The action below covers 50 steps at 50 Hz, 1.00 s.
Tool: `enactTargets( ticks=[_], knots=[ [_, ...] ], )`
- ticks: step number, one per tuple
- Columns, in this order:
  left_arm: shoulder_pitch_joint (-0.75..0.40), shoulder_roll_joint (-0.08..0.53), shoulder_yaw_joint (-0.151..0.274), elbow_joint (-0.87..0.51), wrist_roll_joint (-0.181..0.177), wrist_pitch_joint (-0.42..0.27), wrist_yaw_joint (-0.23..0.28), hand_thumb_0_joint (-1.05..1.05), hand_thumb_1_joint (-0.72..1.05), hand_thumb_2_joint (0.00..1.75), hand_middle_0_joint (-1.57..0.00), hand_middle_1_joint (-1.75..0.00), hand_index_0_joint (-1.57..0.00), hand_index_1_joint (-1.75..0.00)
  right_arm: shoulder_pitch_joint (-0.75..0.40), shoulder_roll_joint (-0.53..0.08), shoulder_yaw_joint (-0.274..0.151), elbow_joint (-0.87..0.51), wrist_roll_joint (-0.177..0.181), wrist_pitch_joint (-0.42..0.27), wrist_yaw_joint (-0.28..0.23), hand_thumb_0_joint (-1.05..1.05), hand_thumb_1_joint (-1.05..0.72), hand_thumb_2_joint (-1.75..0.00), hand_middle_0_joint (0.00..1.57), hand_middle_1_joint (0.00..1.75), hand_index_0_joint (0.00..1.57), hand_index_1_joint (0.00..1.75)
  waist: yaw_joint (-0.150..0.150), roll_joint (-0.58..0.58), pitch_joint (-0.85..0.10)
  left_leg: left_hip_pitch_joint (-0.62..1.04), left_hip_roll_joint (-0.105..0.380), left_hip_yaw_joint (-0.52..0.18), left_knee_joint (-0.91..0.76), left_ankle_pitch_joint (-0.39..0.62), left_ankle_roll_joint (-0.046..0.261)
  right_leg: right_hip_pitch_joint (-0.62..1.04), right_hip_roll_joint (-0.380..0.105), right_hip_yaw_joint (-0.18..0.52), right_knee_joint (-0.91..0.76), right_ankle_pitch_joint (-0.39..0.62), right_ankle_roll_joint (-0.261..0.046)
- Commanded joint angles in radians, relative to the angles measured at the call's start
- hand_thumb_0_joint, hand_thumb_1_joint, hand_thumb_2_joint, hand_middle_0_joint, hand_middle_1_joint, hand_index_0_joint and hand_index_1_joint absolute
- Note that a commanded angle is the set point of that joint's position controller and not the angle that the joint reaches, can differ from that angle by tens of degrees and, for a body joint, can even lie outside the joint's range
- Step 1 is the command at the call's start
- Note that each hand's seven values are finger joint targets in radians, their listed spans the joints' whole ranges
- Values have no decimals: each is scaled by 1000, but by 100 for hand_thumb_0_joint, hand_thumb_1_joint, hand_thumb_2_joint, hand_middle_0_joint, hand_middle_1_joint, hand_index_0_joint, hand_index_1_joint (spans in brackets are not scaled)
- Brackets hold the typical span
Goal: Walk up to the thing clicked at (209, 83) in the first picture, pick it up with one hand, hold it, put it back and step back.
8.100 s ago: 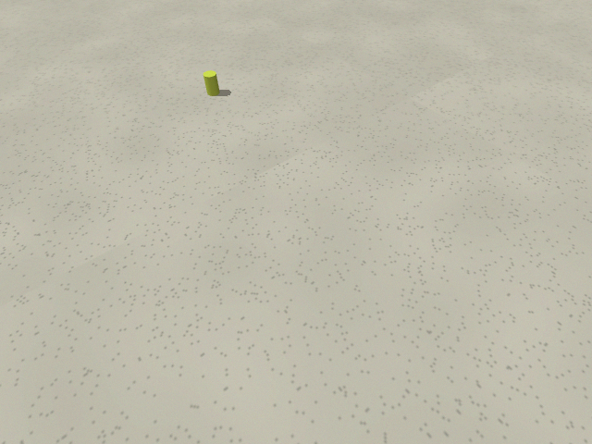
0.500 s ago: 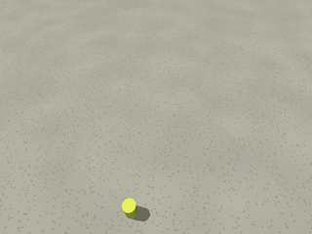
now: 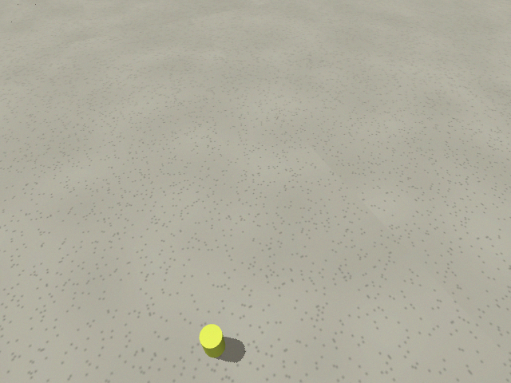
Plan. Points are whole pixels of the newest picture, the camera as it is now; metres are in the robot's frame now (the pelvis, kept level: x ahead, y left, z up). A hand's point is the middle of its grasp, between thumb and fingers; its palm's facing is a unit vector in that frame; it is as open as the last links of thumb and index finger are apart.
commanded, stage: stand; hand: left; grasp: from the side
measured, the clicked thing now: (212, 341) +0.37 +0.17 -0.72
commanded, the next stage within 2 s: go down in 0.58 s
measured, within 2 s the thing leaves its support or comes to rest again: neither
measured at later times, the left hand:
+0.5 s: hand out of the picture +0.08 +0.25 -0.16, palm faces -0.02 -0.94 -0.34, open 7.4 cm
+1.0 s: hand (119, 382) +0.16 +0.26 -0.17, palm faces +0.05 -0.95 -0.32, open 12.9 cm
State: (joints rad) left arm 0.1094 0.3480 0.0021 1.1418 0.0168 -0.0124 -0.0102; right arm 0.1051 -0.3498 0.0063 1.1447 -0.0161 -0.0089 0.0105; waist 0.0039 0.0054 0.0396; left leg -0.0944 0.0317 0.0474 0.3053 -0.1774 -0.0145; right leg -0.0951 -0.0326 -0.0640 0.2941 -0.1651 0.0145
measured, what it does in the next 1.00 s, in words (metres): stands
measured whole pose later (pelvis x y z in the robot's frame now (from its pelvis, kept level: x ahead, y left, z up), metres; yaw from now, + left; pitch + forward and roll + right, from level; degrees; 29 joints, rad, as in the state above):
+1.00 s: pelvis -0.01 +0.00 -0.03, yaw +0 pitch +8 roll -1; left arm -0.03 0.35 0.20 0.99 0.07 0.02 -0.05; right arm 0.25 -0.24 -0.02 0.75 0.02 -0.04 -0.01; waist -0.03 -0.01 0.00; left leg -0.47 0.05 0.04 0.65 -0.32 -0.01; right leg -0.46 -0.03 -0.06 0.63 -0.30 0.01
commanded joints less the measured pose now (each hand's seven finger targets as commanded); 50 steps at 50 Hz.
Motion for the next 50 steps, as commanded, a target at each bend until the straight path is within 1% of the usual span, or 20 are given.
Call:
enactTargets(
  ticks=[1, 6, 11, 17, 24, 33, 34, 35, 36, 37, 38, 39, 40, 41, 42, 43, 44, 45, 48, 50],
  knots=[
    [-39, 213, 37, -56, -7, -19, 18, 0, 90, 90, -20, -30, -20, -30, -44, -210, -40, -63, 5, -20, -16, 0, -90, -90, 20, 30, 20, 30, -4, -7, -60, -5, 118, -99, -54, 131, 22, 8, -121, 104, -42, 117, -24],
    [-29, 209, 34, -55, -5, -19, 17, 0, 90, 90, -20, -30, -20, -30, -47, -216, -42, -63, 6, -19, -15, 0, -90, -90, 20, 30, 20, 30, -1, -2, -63, -1, 121, -103, -51, 111, 26, 4, -122, 104, -48, 102, -24],
    [-39, 211, 36, -63, -4, -20, 19, 0, 90, 90, -20, -30, -20, -30, -36, -213, -41, -66, 4, -21, -18, 0, -90, -90, 20, 30, 20, 30, -7, 2, -84, 5, 121, -94, -38, 174, 27, 26, -129, 106, -39, 188, -27],
    [-37, 211, 36, -57, -6, -18, 20, 0, 90, 90, -20, -30, -20, -30, -37, -214, -41, -65, 5, -20, -19, 0, -90, -90, 20, 30, 20, 30, -4, -10, -64, 1, 121, -98, -46, 171, 23, 22, -124, 100, -39, 151, -23],
    [-37, 210, 37, -62, -4, -17, 19, 0, 90, 90, -20, -30, -20, -30, -40, -214, -42, -69, 5, -21, -20, 0, -90, -90, 20, 30, 20, 30, -4, 2, -80, 12, 122, -91, -40, 193, 29, 36, -129, 101, -36, 195, -29],
    [-35, 214, 38, -63, -4, -19, 21, 0, 90, 90, -20, -30, -20, -30, -43, -213, -42, -74, 5, -20, -19, 0, -90, -90, 20, 30, 20, 30, -3, -13, -67, 16, 124, -99, -47, 173, 29, 22, -124, 96, -42, 155, -23],
    [-31, 211, 37, -64, -2, -19, 21, 0, 82, 82, -12, -22, -12, -22, -47, -217, -45, -77, 6, -19, -19, 0, -94, -91, 21, 30, 20, 30, -2, -11, -71, 20, 123, -97, -43, 180, 29, 19, -123, 91, -41, 164, -23],
    [-382, 49, 45, -415, -59, -106, 35, 0, 74, 74, -4, -14, -4, -14, 4, -42, -1, -348, 73, -65, -41, 0, -100, -93, 20, 30, 20, 30, -129, 12, 45, -113, -29, 15, 20, 37, 29, -216, 22, 33, 23, 90, -18],
    [-487, 96, 63, -343, -57, -96, 43, 0, 66, 66, -1, -6, -2, -6, 54, -74, -10, -297, 74, -63, -50, 0, -101, -93, 20, 30, 20, 30, -100, -11, -9, -107, -29, 9, 35, 12, 31, -166, 20, 21, 36, 55, -18],
    [-287, 186, 119, -165, -36, -56, 47, 0, 58, 58, -2, -3, -2, -2, 96, -106, -30, -300, 77, -49, -59, 0, -100, -93, 20, 30, 20, 30, -65, -30, -4, -134, -26, 8, 51, 7, 28, -161, 25, 11, 48, 27, -24],
    [-256, 218, 145, -108, -17, -38, 37, 0, 50, 50, -1, -4, -2, -3, 112, -105, -41, -315, 70, -44, -60, 0, -100, -93, 20, 30, 20, 30, -55, -52, -56, -165, -35, 4, 97, 26, 31, -176, 23, 11, 78, 34, -26],
    [-324, 258, 170, -136, -3, -40, 24, 0, 42, 42, -1, -5, -2, -4, 121, -103, -49, -345, 65, -44, -60, 0, -99, -93, 20, 30, 20, 30, -42, -48, -95, -182, -35, 2, 138, 41, 31, -183, 24, 13, 118, 46, -26],
    [-332, 257, 181, -165, 19, -52, 11, 0, 34, 34, -2, -6, -3, -4, 129, -102, -70, -368, 49, -51, -61, 0, -98, -92, 20, 30, 20, 30, -36, -21, -189, -178, -33, -2, 169, 70, 29, -170, 20, 18, 163, 84, -29],
    [-157, 240, 215, -68, 38, -31, 3, 0, 26, 26, -3, -7, -4, -5, 168, -97, -79, -372, 39, -52, -57, 0, -96, -91, 20, 30, 20, 30, -18, -23, -217, -213, -40, -3, 204, 100, 26, -175, 16, 21, 200, 115, -29],
    [-101, 240, 233, -92, 47, -22, -10, 0, 21, 19, -3, -7, -4, -6, 166, -99, -89, -400, 34, -55, -51, 0, -95, -91, 20, 30, 20, 30, 9, 19, -255, -235, -44, -3, 235, 123, 20, -173, 17, 22, 233, 122, -35],
    [-80, 237, 244, -136, 50, -15, -12, 0, 13, 15, -4, -6, -5, -5, 176, -91, -90, -427, 34, -57, -48, 0, -97, -92, 20, 30, 20, 30, 21, 31, -287, -241, -46, -3, 244, 144, 17, -158, 17, 26, 248, 140, -38],
    [-65, 221, 246, -146, 51, -4, -15, 0, 8, 14, -5, -8, -6, -6, 169, -84, -89, -447, 36, -59, -47, 0, -95, -91, 20, 30, 20, 30, 24, 39, -276, -253, -44, -6, 250, 150, 12, -171, 22, 21, 256, 134, -40],
    [-83, 203, 237, -169, 53, 8, -18, 0, 3, 14, -5, -8, -6, -6, 161, -83, -92, -468, 38, -59, -47, 0, -95, -91, 20, 30, 20, 30, 9, 50, -271, -254, -42, -7, 258, 160, 10, -193, 25, 21, 263, 138, -42],
    [-75, 189, 255, -212, 50, 43, -27, 0, -13, 10, -6, -7, -6, -6, 145, -69, -91, -521, 39, -64, -39, 0, -91, -90, 20, 30, 20, 30, -3, -1, -247, -341, -35, -18, 316, 119, 16, -256, 29, 13, 307, 92, -38],
    [-85, 210, 274, -267, 49, 43, -35, 0, -27, 7, -6, -6, -6, -6, 135, -68, -92, -546, 37, -74, -34, 0, -91, -90, 20, 30, 20, 30, -4, 31, -250, -388, -29, -23, 370, 78, 14, -330, 31, 10, 363, 41, -41]
  ],
)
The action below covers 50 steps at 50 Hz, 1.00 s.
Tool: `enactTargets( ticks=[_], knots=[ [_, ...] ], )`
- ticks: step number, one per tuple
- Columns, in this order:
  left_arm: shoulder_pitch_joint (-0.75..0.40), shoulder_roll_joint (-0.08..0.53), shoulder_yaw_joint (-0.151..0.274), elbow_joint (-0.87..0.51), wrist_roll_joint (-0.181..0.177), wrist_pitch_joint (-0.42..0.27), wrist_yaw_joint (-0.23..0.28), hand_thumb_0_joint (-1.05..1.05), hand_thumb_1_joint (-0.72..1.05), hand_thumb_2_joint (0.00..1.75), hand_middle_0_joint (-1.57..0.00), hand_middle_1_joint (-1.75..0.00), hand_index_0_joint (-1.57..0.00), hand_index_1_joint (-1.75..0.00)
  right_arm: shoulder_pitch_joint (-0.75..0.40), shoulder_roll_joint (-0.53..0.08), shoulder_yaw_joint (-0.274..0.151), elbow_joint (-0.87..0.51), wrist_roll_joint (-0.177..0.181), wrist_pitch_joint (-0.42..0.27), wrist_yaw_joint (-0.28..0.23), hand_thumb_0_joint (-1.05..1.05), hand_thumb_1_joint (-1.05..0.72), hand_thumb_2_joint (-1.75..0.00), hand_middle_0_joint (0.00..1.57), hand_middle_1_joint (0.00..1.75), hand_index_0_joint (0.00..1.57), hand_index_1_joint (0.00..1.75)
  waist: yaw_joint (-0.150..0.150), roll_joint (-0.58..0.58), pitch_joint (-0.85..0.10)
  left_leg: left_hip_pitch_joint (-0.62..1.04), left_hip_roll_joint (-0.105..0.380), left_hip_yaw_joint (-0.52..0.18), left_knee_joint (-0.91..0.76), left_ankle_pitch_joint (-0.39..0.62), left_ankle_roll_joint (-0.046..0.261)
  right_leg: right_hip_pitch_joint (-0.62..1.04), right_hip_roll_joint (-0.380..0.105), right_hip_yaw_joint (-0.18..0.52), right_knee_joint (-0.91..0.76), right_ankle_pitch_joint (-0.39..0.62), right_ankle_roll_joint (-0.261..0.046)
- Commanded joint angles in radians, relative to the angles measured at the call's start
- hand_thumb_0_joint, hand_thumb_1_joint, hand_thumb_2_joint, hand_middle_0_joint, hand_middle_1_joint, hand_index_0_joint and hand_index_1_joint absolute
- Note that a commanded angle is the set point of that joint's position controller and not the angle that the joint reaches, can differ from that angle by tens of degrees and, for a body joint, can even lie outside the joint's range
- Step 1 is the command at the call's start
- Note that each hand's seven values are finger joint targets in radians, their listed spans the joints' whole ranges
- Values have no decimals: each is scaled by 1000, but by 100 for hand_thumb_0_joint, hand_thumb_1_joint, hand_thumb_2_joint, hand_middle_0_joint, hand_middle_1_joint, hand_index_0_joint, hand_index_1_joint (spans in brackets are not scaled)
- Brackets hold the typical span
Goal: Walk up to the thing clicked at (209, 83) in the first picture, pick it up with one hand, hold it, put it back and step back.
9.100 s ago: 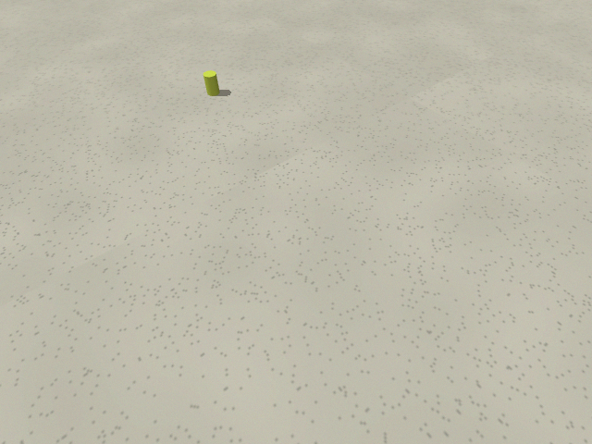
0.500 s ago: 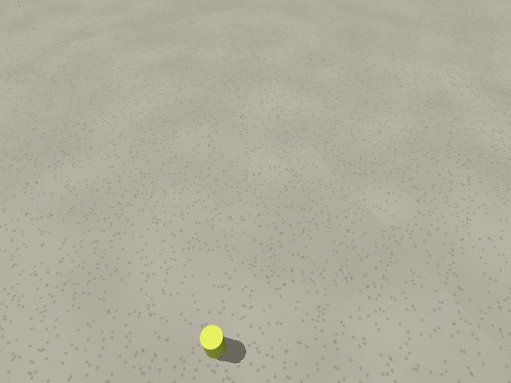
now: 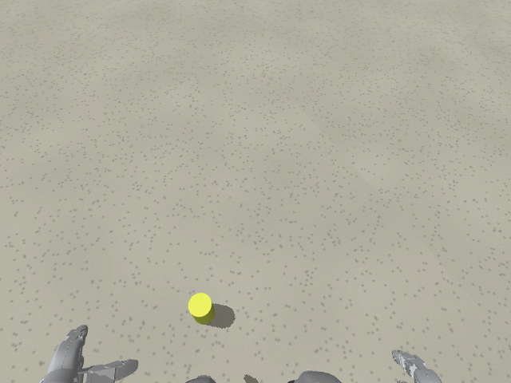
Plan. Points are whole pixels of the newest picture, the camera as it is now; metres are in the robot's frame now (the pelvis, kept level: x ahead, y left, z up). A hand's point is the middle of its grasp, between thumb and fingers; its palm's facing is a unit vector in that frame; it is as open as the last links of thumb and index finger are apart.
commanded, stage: go down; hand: left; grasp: from the side
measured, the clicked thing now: (202, 309) +0.38 +0.17 -0.69
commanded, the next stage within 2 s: none
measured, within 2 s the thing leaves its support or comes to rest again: neither
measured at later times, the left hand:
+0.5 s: hand out of the picture +0.14 +0.28 -0.19, palm faces +0.10 -0.95 -0.31, open 17.4 cm
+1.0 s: hand (107, 336) +0.24 +0.33 -0.29, palm faces +0.11 -0.96 -0.24, open 17.3 cm
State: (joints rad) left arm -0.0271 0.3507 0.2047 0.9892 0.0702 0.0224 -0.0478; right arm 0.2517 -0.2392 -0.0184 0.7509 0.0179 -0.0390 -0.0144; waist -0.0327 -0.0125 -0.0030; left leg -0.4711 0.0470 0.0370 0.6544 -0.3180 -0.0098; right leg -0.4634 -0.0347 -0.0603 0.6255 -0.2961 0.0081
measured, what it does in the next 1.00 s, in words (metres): lowers itself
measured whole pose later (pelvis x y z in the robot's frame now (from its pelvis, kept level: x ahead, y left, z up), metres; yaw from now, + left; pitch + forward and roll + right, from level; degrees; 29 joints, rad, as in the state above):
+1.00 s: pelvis -0.06 +0.00 -0.22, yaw -1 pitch +31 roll -3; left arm -0.18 0.52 0.51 0.75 -0.08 -0.26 -0.38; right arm 0.13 -0.29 0.00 0.64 -0.02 -0.17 -0.03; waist -0.02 -0.01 -0.16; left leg -1.63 0.06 -0.04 1.75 -0.66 -0.01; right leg -1.60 -0.06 -0.07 1.71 -0.64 -0.01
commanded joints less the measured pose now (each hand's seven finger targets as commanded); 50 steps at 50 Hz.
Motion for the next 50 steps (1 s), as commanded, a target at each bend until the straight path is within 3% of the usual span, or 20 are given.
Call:
enactTargets(
  ticks=[1, 7, 9, 10, 11, 14, 20, 21, 23, 28, 31, 33, 36, 40, 42, 43, 44, 45, 48, 50],
  knots=[
    [54, 208, 81, -150, -5, 4, -2, 0, -31, 6, -7, -6, -7, -6, -5, -179, -72, -168, 1, -51, -10, 0, -91, -90, 20, 30, 20, 30, 28, 40, -228, -32, -42, -15, 51, 207, 12, 19, 34, 7, 59, 161, -33],
    [114, 221, 113, -352, -20, 10, -21, 0, -51, 1, -9, -8, -9, -7, 2, -176, -75, -235, 2, -89, -20, 0, -91, -90, 20, 30, 20, 30, 14, 84, -273, -120, -23, -40, 142, 97, 12, -128, 34, 7, 181, 53, -34],
    [132, 172, 78, -418, -29, 20, -28, 0, -58, 1, -9, -9, -9, -8, -8, -172, -75, -261, 0, -104, -28, 0, -91, -90, 20, 30, 20, 30, 0, 72, -278, -143, -20, -47, 165, 63, 13, -165, 34, 6, 204, 27, -31],
    [147, 183, 92, -451, -33, 28, -29, 0, -60, 0, -10, -7, -10, -7, -8, -172, -76, -263, -1, -109, -32, 0, -90, -90, 20, 30, 20, 30, 3, 77, -290, -153, -18, -49, 175, 60, 12, -178, 36, 4, 216, 23, -30],
    [176, 223, 127, -480, -34, 38, -24, 0, -61, 0, -10, -7, -9, -7, -5, -175, -78, -265, -1, -114, -37, 0, -89, -89, 20, 30, 20, 30, 12, 88, -304, -157, -20, -46, 187, 58, 12, -182, 35, 8, 225, 22, -30],
    [239, 185, 99, -523, -41, 73, -34, 0, -61, 0, -9, -8, -9, -7, -13, -166, -71, -275, -2, -128, -46, 0, -90, -89, 20, 30, 20, 30, 2, 87, -300, -190, -19, -51, 226, 71, 10, -208, 33, 6, 255, 27, -28],
    [297, 222, 150, -620, -50, 110, -39, 0, -58, 1, -9, -6, -9, -6, -28, -161, -63, -304, -6, -154, -60, 0, -90, -90, 20, 30, 20, 30, 1, 92, -308, -252, -19, -57, 283, 33, 13, -272, 32, 4, 309, -8, -27],
    [271, 193, 121, -650, -55, 112, -49, 0, -58, 1, -8, -7, -9, -6, -34, -156, -59, -315, -7, -162, -62, 0, -90, -90, 20, 30, 20, 30, -13, 85, -308, -265, -20, -56, 298, 24, 15, -289, 31, 8, 314, -11, -26],
    [212, 229, 161, -632, -60, 103, -55, 0, -56, 1, -9, -7, -9, -6, -26, -159, -56, -300, -11, -171, -67, 0, -91, -90, 20, 30, 20, 30, -23, 97, -290, -305, -19, -54, 333, 5, 19, -333, 26, 15, 339, -24, -26],
    [54, 246, 193, -511, -94, -37, -134, 0, -57, 0, -8, -6, -9, -6, -38, -166, -57, -289, -23, -208, -60, 0, -93, -91, 20, 30, 20, 30, -29, 75, -324, -482, -24, -57, 501, -38, 25, -518, 22, 23, 510, -65, -29],
    [11, 325, 261, -485, -128, -154, -199, 0, -58, 1, -9, -8, -9, -8, -42, -184, -51, -287, -23, -227, -54, 0, -94, -91, 20, 30, 20, 30, 2, 103, -446, -556, -30, -57, 602, 2, 25, -580, 14, 37, 619, -35, -32],
    [-12, 347, 271, -486, -136, -210, -238, 0, -57, 2, -9, -10, -9, -9, -55, -197, -55, -291, -25, -229, -52, 0, -93, -90, 20, 30, 20, 30, 13, 147, -492, -581, -30, -69, 638, -41, 19, -662, 14, 37, 679, -87, -36],
    [-6, 332, 286, -433, -152, -255, -267, 0, -61, 6, -9, -12, -8, -13, -52, -226, -68, -277, -25, -216, -45, 0, -91, -90, 20, 30, 20, 30, 30, 143, -592, -578, -22, -97, 690, 9, 12, -741, 15, 22, 761, -68, -41],
    [-54, 448, 380, -449, -155, -288, -281, 0, -58, 10, -7, -13, -6, -14, -42, -243, -71, -254, -27, -190, -42, 0, -90, -90, 20, 30, 20, 30, 65, 146, -689, -613, -24, -101, 766, 87, 15, -761, 12, 24, 824, -18, -45],
    [-70, 405, 362, -422, -167, -298, -296, 0, -60, 11, -7, -14, -6, -14, -50, -242, -71, -251, -27, -183, -36, 0, -91, -90, 20, 30, 20, 30, 40, 111, -689, -664, -27, -105, 806, 81, 22, -794, 15, 23, 856, -16, -45],
    [-129, 477, 410, -470, -173, -310, -295, 0, -57, 12, -7, -14, -6, -14, -51, -245, -72, -248, -28, -179, -36, 0, -90, -90, 20, 30, 20, 30, 55, 118, -715, -688, -30, -95, 820, 58, 27, -777, 13, 36, 851, -27, -42],
    [-140, 488, 417, -440, -171, -317, -298, 0, -59, 12, -7, -14, -6, -15, -57, -242, -69, -245, -27, -173, -37, 0, -91, -90, 20, 30, 20, 30, 48, 113, -694, -732, -31, -92, 828, 7, 28, -786, 12, 43, 855, -67, -41],
    [-155, 451, 391, -415, -172, -322, -307, 0, -56, 13, -6, -15, -6, -15, -59, -240, -70, -240, -27, -170, -35, 0, -90, -90, 20, 30, 20, 30, 33, 88, -681, -757, -27, -98, 838, -22, 30, -800, 11, 44, 862, -86, -40],
    [-257, 500, 421, -381, -178, -353, -324, 0, -52, 14, -6, -17, -6, -16, -53, -244, -67, -217, -27, -166, -36, 0, -90, -90, 20, 30, 20, 30, 18, 71, -661, -849, -25, -94, 878, -121, 35, -849, 11, 56, 877, -165, -36],
    [-327, 512, 408, -369, -177, -377, -343, 0, -51, 14, -6, -17, -6, -16, -54, -244, -60, -205, -29, -162, -35, 0, -89, -90, 20, 30, 20, 30, 11, 120, -636, -876, -23, -97, 884, -211, 30, -917, 8, 62, 897, -238, -38]
  ],
)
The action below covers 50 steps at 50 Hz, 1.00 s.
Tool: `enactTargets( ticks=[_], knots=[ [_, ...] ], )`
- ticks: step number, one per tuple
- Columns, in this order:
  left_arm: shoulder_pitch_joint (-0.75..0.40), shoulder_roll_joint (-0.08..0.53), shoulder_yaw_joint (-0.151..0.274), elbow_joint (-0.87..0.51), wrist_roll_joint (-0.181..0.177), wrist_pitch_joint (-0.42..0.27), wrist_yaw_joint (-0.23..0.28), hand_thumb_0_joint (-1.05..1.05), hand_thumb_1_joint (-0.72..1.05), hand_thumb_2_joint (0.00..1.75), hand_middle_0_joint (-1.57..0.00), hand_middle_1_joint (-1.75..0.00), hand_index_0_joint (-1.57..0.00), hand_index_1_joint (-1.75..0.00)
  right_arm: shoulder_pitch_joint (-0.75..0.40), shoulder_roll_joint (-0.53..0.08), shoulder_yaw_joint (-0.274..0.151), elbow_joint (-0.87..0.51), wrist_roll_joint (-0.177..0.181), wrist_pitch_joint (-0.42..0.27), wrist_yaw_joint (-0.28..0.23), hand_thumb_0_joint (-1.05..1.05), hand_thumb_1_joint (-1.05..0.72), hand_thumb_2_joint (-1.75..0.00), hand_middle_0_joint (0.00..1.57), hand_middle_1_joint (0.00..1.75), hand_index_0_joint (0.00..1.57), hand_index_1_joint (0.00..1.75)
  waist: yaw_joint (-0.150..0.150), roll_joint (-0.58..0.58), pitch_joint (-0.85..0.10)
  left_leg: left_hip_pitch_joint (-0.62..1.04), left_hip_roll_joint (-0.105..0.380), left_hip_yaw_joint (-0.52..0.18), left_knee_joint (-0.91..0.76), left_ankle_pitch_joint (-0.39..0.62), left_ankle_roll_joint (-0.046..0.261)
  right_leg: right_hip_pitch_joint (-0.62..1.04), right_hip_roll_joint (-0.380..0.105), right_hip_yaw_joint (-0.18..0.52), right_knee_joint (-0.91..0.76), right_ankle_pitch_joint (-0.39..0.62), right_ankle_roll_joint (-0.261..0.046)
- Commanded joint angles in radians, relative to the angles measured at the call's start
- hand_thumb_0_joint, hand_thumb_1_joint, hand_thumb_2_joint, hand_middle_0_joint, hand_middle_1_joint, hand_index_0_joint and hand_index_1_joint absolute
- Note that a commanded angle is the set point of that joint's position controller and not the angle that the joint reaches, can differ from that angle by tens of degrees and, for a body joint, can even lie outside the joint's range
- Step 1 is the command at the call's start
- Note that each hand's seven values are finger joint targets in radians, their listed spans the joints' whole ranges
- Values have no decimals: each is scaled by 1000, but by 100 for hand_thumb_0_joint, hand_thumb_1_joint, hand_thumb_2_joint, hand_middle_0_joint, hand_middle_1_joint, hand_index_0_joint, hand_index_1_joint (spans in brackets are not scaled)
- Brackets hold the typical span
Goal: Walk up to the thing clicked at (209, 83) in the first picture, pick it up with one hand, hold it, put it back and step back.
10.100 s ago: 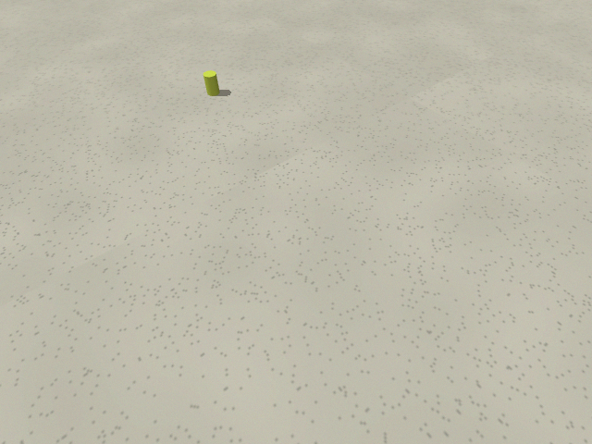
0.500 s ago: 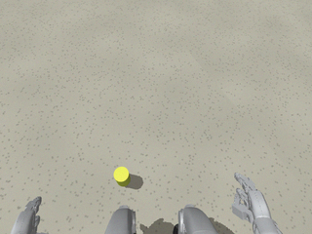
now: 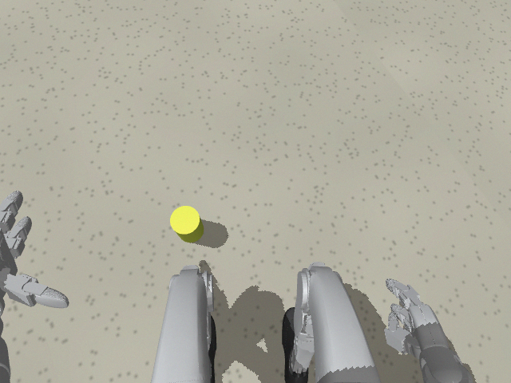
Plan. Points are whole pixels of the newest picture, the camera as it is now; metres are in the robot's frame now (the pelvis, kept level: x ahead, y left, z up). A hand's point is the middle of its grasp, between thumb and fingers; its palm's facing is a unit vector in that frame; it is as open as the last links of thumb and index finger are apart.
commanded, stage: go down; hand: left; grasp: from the side
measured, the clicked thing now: (188, 225) +0.44 +0.18 -0.47
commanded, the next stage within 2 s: approach in 1.68 s
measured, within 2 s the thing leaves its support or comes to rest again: neither
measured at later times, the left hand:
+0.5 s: hand (47, 234) +0.34 +0.36 -0.12, palm faces +0.10 -0.98 -0.19, open 17.0 cm
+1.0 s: hand (49, 226) +0.36 +0.37 -0.14, palm faces +0.09 -0.98 -0.16, open 17.1 cm
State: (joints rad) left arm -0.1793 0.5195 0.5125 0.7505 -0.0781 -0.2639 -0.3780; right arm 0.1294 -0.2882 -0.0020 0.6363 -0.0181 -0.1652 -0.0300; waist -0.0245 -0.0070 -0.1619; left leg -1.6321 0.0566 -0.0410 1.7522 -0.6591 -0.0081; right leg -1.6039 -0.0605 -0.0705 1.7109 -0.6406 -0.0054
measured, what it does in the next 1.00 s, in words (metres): lowers itself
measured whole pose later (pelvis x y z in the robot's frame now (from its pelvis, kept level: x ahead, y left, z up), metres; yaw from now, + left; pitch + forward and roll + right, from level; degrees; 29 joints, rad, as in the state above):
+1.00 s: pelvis -0.03 +0.00 -0.13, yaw -3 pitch +32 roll -6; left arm -0.51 0.76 0.70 0.98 -0.14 -0.39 -0.63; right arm 0.11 -0.35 0.06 0.69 -0.04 -0.17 -0.01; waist -0.06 -0.02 -0.12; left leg -2.07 0.05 -0.09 2.18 -0.68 0.00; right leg -2.02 -0.06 -0.08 2.11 -0.65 -0.01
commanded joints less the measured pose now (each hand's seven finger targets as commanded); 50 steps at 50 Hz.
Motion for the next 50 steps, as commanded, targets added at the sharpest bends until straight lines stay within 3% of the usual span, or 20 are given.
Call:
enactTargets(
  ticks=[1, 5, 8, 9, 14, 15, 17, 19, 21, 22, 25, 27, 29, 35, 37, 38, 40, 41, 50],
  knots=[
    [-165, 360, 121, -87, -31, -97, -18, 0, -51, 13, -6, -17, -7, -16, 65, -200, -76, -90, 8, -37, -18, 0, -89, -90, 20, 30, 20, 30, 3, 101, -471, 259, -31, -26, -211, 86, 30, 210, 35, 68, -180, 72, -23],
    [-241, 396, 129, -59, -45, -131, -58, 0, -48, 11, -6, -15, -7, -14, 78, -212, -65, -66, 7, -36, -16, 0, -89, -89, 20, 30, 20, 30, 7, 130, -481, 235, -27, -30, -177, 48, 28, 140, 37, 65, -138, 40, -26],
    [-230, 435, 165, -13, -49, -143, -77, 0, -47, 9, -6, -13, -6, -12, 85, -226, -60, -56, 7, -35, -17, 0, -89, -90, 20, 30, 20, 30, 19, 133, -531, 236, -30, -33, -146, 107, 25, 126, 39, 44, -88, 93, -31],
    [-258, 429, 151, -32, -53, -148, -89, 0, -49, 10, -6, -13, -6, -12, 80, -226, -58, -57, 8, -34, -18, 0, -89, -90, 20, 30, 20, 30, 13, 147, -529, 229, -31, -30, -136, 102, 26, 105, 39, 43, -83, 87, -32],
    [-275, 481, 202, 0, -66, -161, -115, 0, -47, 10, -6, -11, -5, -11, 84, -239, -50, -53, 8, -32, -16, 0, -90, -90, 20, 30, 20, 30, 21, 138, -547, 180, -32, -25, -82, 158, 28, 90, 42, 28, -26, 130, -35],
    [-289, 476, 196, 1, -66, -163, -122, 0, -46, 11, -6, -12, -5, -12, 94, -241, -50, -43, 6, -31, -14, 0, -90, -90, 20, 30, 20, 30, 11, 146, -563, 175, -32, -24, -66, 179, 27, 86, 42, 25, -9, 146, -36],
    [-293, 468, 192, 15, -68, -167, -139, 0, -46, 11, -5, -11, -5, -11, 89, -247, -50, -37, 6, -30, -14, 0, -90, -90, 20, 30, 20, 30, 12, 166, -541, 192, -28, -34, -63, 159, 25, 27, 43, 15, 11, 129, -39],
    [-337, 504, 213, -5, -74, -176, -149, 0, -43, 10, -5, -11, -5, -10, 83, -258, -50, -37, 4, -31, -13, 0, -90, -90, 20, 30, 20, 30, 14, 191, -541, 185, -25, -44, -55, 144, 21, -7, 42, 8, 44, 123, -41],
    [-374, 500, 202, 11, -78, -181, -161, 0, -45, 10, -5, -11, -5, -10, 92, -256, -47, -27, 3, -30, -13, 0, -91, -90, 20, 30, 20, 30, -8, 174, -527, 146, -25, -40, -29, 119, 25, -16, 42, 7, 53, 110, -37],
    [-377, 521, 231, -1, -82, -187, -164, 0, -45, 11, -4, -10, -4, -10, 90, -261, -47, -32, 1, -32, -11, 0, -91, -90, 20, 30, 20, 30, 4, 181, -548, 145, -26, -38, -19, 133, 25, -14, 41, 7, 66, 122, -38],
    [-386, 523, 222, 32, -85, -188, -183, 0, -46, 11, -5, -10, -4, -10, 98, -257, -43, -21, -3, -33, -10, 0, -91, -90, 20, 30, 20, 30, -5, 136, -539, 79, -28, -18, 14, 79, 33, 2, 43, 20, 50, 70, -31],
    [-427, 583, 250, 6, -87, -194, -189, 0, -45, 10, -4, -9, -4, -9, 85, -268, -39, -30, -6, -34, -10, 0, -91, -90, 20, 30, 20, 30, 4, 173, -559, 81, -27, -18, 24, 91, 31, -5, 42, 17, 80, 84, -33],
    [-425, 560, 233, 25, -88, -188, -201, 0, -46, 11, -4, -10, -4, -10, 88, -270, -39, -23, -7, -34, -10, 0, -91, -91, 20, 30, 20, 30, -3, 180, -559, 88, -27, -16, 41, 102, 29, -31, 41, 12, 93, 93, -35],
    [-446, 592, 259, 45, -96, -186, -221, 0, -45, 12, -3, -9, -3, -9, 87, -272, -29, -19, -11, -36, -9, 0, -91, -91, 20, 30, 20, 30, -3, 160, -557, 27, -31, -9, 89, 99, 35, -40, 41, 11, 118, 88, -32],
    [-470, 606, 261, 29, -94, -186, -225, 0, -44, 11, -4, -8, -3, -8, 95, -274, -28, -15, -13, -36, -8, 0, -91, -91, 20, 30, 20, 30, -6, 174, -582, 34, -30, -10, 97, 123, 32, -42, 42, 5, 139, 106, -33],
    [-467, 611, 263, 40, -95, -184, -228, 0, -45, 12, -3, -9, -3, -9, 93, -276, -27, -13, -11, -33, -8, 0, -91, -91, 20, 30, 20, 30, 1, 179, -565, 40, -28, -16, 94, 116, 31, -70, 43, 0, 148, 100, -35],
    [-492, 601, 248, 41, -92, -182, -234, 0, -45, 12, -3, -9, -3, -9, 82, -281, -27, -21, -10, -34, -7, 0, -91, -91, 20, 30, 20, 30, -14, 202, -540, 34, -27, -31, 86, 72, 31, -116, 42, -10, 165, 73, -37],
    [-485, 610, 266, 48, -97, -181, -235, 0, -46, 11, -3, -8, -2, -8, 86, -285, -28, -16, -11, -35, -7, 0, -91, -91, 20, 30, 20, 30, -8, 197, -551, 39, -27, -30, 95, 76, 31, -111, 42, -10, 168, 80, -36],
    [-515, 635, 270, 50, -101, -177, -248, 0, -48, 11, -3, -8, -2, -8, 95, -294, -23, -18, -8, -34, -4, 0, -92, -91, 20, 30, 20, 30, -13, 219, -548, 34, -27, -45, 117, 83, 26, -174, 39, -21, 213, 82, -39]
  ],
)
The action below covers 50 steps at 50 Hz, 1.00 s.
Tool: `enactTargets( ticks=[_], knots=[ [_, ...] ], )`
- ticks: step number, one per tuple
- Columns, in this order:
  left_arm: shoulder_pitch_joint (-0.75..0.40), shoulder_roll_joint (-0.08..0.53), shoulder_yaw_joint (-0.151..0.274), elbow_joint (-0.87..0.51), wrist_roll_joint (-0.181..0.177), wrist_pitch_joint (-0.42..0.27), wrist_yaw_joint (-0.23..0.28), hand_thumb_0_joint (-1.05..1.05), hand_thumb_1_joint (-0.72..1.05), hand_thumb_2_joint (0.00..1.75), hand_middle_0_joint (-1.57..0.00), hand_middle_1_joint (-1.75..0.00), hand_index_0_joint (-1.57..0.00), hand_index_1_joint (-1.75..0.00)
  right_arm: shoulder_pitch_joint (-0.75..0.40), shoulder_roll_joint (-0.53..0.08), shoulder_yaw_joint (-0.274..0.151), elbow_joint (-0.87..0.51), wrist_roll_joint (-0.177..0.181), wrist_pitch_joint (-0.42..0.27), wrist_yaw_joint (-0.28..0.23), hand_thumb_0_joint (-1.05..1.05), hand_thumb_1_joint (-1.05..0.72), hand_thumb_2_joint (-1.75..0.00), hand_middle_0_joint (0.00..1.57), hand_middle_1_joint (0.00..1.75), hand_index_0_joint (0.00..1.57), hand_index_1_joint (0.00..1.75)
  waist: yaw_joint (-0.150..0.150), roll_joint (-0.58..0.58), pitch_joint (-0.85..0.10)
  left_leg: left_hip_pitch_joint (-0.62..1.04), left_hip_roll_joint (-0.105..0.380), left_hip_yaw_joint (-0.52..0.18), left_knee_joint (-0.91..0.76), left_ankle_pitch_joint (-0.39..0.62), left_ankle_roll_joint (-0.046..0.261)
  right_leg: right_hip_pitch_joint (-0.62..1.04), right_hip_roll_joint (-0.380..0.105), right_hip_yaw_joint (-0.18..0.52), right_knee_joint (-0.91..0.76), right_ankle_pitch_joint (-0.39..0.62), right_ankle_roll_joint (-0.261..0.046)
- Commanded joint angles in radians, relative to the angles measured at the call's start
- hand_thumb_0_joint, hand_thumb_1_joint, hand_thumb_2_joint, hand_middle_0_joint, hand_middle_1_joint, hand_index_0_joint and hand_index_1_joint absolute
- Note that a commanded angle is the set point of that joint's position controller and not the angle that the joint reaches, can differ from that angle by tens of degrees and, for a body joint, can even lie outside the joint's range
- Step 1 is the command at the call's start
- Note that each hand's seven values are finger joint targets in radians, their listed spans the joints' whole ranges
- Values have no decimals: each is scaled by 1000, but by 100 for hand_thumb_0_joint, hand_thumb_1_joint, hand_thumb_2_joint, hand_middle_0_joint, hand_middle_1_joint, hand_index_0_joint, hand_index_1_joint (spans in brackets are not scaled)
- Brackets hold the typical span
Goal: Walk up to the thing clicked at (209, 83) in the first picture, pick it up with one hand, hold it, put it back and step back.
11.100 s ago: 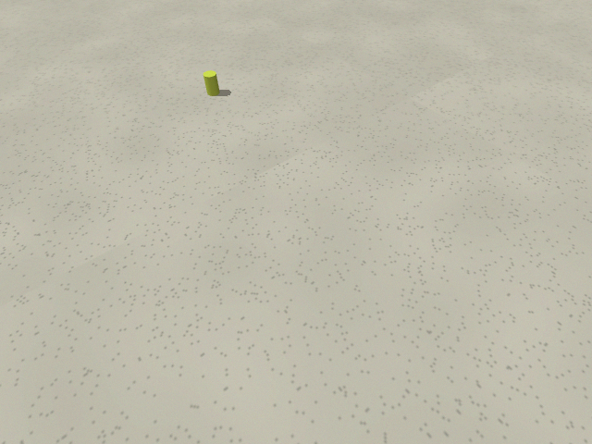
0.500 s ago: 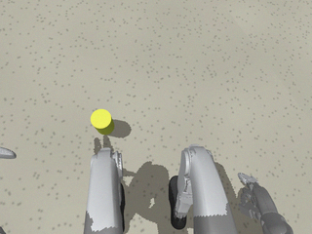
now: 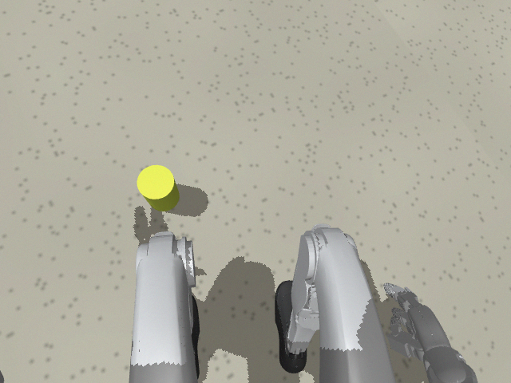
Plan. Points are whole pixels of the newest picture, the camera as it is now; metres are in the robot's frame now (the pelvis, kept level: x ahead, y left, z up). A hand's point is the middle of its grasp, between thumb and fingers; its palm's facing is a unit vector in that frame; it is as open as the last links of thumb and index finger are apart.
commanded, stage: go down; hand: left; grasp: from the side
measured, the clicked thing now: (160, 189) +0.46 +0.19 -0.34
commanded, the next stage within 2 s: approach in 0.68 s
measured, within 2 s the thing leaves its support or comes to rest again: neither
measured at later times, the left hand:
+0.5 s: hand out of the picture +0.38 +0.39 -0.02, palm faces +0.13 -0.98 -0.14, open 17.3 cm
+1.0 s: hand out of the picture +0.39 +0.38 -0.05, palm faces +0.12 -0.99 -0.07, open 17.4 cm
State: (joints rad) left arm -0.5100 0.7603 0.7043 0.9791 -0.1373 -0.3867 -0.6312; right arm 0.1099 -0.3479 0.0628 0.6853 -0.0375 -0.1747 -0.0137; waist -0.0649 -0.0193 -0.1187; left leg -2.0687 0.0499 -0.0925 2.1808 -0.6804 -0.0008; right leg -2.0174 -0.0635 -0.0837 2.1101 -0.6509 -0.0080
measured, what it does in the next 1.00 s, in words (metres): stands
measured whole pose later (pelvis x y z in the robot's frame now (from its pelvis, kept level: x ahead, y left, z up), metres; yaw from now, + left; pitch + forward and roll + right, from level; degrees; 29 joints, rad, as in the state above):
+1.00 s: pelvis -0.01 +0.00 -0.04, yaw -1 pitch +30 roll -7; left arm -0.60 0.81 0.74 1.11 -0.22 -0.49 -0.70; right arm 0.09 -0.37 0.12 0.70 -0.06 -0.18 0.01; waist -0.10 -0.04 -0.06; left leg -2.17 0.05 -0.11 2.32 -0.68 0.01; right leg -2.11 -0.06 -0.09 2.23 -0.64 0.00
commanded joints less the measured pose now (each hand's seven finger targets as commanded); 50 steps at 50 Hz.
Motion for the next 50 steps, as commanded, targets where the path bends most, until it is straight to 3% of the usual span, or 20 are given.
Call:
enactTargets(
  ticks=[1, 3, 5, 7, 9, 13, 21, 24, 26, 28, 32, 34, 36, 38, 39, 41, 42, 46, 49, 50],
  knots=[
    [-177, 388, 76, -177, -44, -55, 2, 0, -48, 11, -3, -8, -2, -8, 114, -234, -86, -63, 13, -25, -20, 0, -92, -91, 20, 30, 20, 30, 32, 228, -575, 467, -20, 1, -318, 88, 20, 225, 42, -11, -182, 79, -36],
    [-195, 384, 74, -166, -45, -58, -1, 0, -50, 10, -3, -8, -3, -8, 120, -230, -84, -58, 11, -24, -19, 0, -92, -91, 20, 30, 20, 30, 19, 215, -566, 440, -21, 7, -305, 57, 23, 225, 43, -8, -187, 56, -34],
    [-192, 414, 93, -176, -50, -62, -4, 0, -49, 11, -3, -8, -2, -8, 118, -236, -82, -58, 10, -24, -19, 0, -92, -91, 20, 30, 20, 30, 37, 224, -588, 445, -25, 17, -290, 92, 23, 239, 42, -3, -179, 82, -35],
    [-197, 385, 68, -161, -49, -61, -13, 0, -50, 12, -3, -8, -2, -9, 138, -226, -77, -41, 7, -23, -17, 0, -92, -91, 20, 30, 20, 30, 19, 219, -590, 431, -27, 26, -275, 116, 24, 252, 42, -2, -179, 94, -34],
    [-190, 417, 97, -159, -50, -60, -13, 0, -49, 11, -3, -9, -3, -9, 125, -235, -80, -55, 9, -24, -18, 0, -92, -91, 20, 30, 20, 30, 30, 213, -585, 426, -27, 27, -269, 112, 25, 245, 42, -2, -176, 90, -34],
    [-199, 423, 103, -142, -58, -66, -19, 0, -50, 12, -3, -8, -2, -9, 139, -231, -74, -37, 5, -22, -15, 0, -92, -91, 20, 30, 20, 30, 25, 178, -592, 383, -30, 42, -242, 117, 30, 278, 45, 3, -178, 88, -30],
    [-234, 452, 114, -147, -58, -75, -34, 0, -50, 11, -3, -8, -3, -8, 131, -239, -71, -34, -1, -20, -13, 0, -92, -91, 20, 30, 20, 30, 23, 217, -587, 387, -27, 33, -232, 97, 27, 232, 46, -4, -149, 74, -34],
    [-234, 431, 104, -132, -60, -74, -41, 0, -50, 12, -3, -8, -2, -9, 130, -243, -70, -40, 0, -19, -14, 0, -92, -91, 20, 30, 20, 30, 14, 214, -578, 390, -27, 28, -230, 100, 27, 217, 44, -8, -142, 80, -34],
    [-236, 448, 114, -125, -61, -72, -42, 0, -50, 11, -4, -8, -3, -9, 133, -243, -70, -38, -2, -19, -13, 0, -92, -91, 20, 30, 20, 30, 14, 200, -591, 379, -28, 35, -216, 106, 29, 238, 46, -5, -149, 82, -31],
    [-250, 433, 94, -126, -62, -73, -46, 0, -49, 12, -3, -8, -2, -9, 135, -242, -67, -31, -3, -18, -12, 0, -91, -91, 20, 30, 20, 30, 9, 205, -568, 369, -26, 32, -218, 93, 29, 220, 46, -6, -144, 71, -32],
    [-268, 477, 121, -157, -60, -78, -44, 0, -51, 11, -4, -8, -3, -9, 136, -254, -66, -33, -5, -14, -12, 0, -92, -91, 20, 30, 20, 30, 18, 258, -606, 424, -24, 19, -216, 139, 20, 204, 42, -12, -110, 110, -37],
    [-272, 430, 93, -146, -59, -74, -46, 0, -51, 11, -4, -9, -3, -9, 143, -249, -68, -36, -4, -12, -10, 0, -91, -91, 20, 30, 20, 30, -1, 240, -597, 420, -24, 18, -212, 144, 21, 197, 43, -15, -116, 112, -35],
    [-255, 479, 136, -145, -59, -74, -39, 0, -50, 11, -4, -9, -3, -9, 132, -252, -64, -51, -4, -11, -10, 0, -92, -91, 20, 30, 20, 30, 18, 236, -608, 398, -27, 24, -209, 141, 24, 225, 42, -12, -116, 112, -34],
    [-243, 422, 101, -129, -58, -71, -42, 0, -50, 11, -4, -9, -3, -9, 136, -249, -64, -47, -3, -10, -7, 0, -92, -91, 20, 30, 20, 30, 3, 240, -588, 403, -26, 19, -216, 141, 22, 208, 42, -17, -112, 112, -35],
    [-242, 415, 94, -142, -61, -69, -45, 0, -53, 16, -6, -13, -3, -16, 133, -252, -67, -40, -4, -8, -8, 0, -93, -91, 20, 30, 20, 30, 12, 245, -588, 418, -26, 15, -216, 138, 21, 184, 42, -16, -110, 109, -36],
    [-252, 450, 118, -131, -67, -71, -43, 0, -53, 6, -6, -8, -4, -10, 135, -254, -63, -47, -2, -8, -8, 0, -91, -90, 20, 30, 20, 30, 7, 225, -566, 380, -26, 23, -204, 113, 27, 195, 44, -14, -121, 88, -33],
    [-252, 436, 115, -122, -73, -78, -46, 0, -55, 5, -7, -9, -5, -10, 129, -249, -59, -47, -2, -8, -8, 0, -91, -91, 20, 30, 20, 30, 2, 213, -556, 358, -27, 24, -194, 109, 28, 196, 45, -14, -120, 87, -32],
    [-253, 304, 51, -6, -108, -133, -70, 0, -57, 5, -7, -9, -5, -10, 107, -243, -37, -34, -10, -21, 1, 0, -91, -90, 20, 30, 20, 30, -54, 146, -428, 272, -25, 8, -154, 60, 35, 134, 53, -34, -100, 50, -30],
    [-286, 332, 63, 13, -129, -205, -80, 0, -53, 5, -6, -9, -5, -10, 74, -261, -20, -43, -25, -29, 5, 0, -90, -90, 20, 30, 20, 30, -55, 155, -421, 271, -19, -1, -118, 47, 30, 117, 58, -42, -67, 47, -27],
    [-314, 344, 65, 16, -134, -231, -81, 0, -55, 5, -7, -9, -5, -10, 74, -259, -12, -47, -31, -32, 10, 0, -90, -90, 20, 30, 20, 30, -70, 147, -434, 245, -20, 5, -100, 36, 31, 138, 63, -46, -65, 38, -25]
  ],
)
